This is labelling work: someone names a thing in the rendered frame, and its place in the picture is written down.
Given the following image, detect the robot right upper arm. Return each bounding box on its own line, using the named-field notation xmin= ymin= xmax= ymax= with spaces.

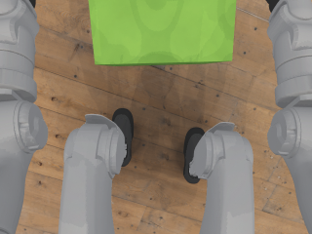
xmin=267 ymin=106 xmax=312 ymax=234

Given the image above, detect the robot right hand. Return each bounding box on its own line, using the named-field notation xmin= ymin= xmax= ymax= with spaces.
xmin=266 ymin=0 xmax=280 ymax=13

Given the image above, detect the robot left upper arm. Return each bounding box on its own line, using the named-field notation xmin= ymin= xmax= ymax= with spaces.
xmin=0 ymin=99 xmax=49 ymax=234

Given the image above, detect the right robot thigh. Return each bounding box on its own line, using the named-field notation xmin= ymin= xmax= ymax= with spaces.
xmin=198 ymin=130 xmax=254 ymax=234

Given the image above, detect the robot right forearm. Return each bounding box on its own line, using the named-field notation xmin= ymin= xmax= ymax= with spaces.
xmin=266 ymin=0 xmax=312 ymax=108

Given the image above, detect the robot left forearm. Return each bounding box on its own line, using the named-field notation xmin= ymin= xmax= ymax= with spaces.
xmin=0 ymin=0 xmax=40 ymax=103

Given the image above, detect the carton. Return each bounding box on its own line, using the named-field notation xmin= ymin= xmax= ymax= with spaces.
xmin=88 ymin=0 xmax=237 ymax=66

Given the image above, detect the robot right foot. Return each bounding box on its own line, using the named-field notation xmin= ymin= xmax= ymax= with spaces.
xmin=183 ymin=127 xmax=205 ymax=184

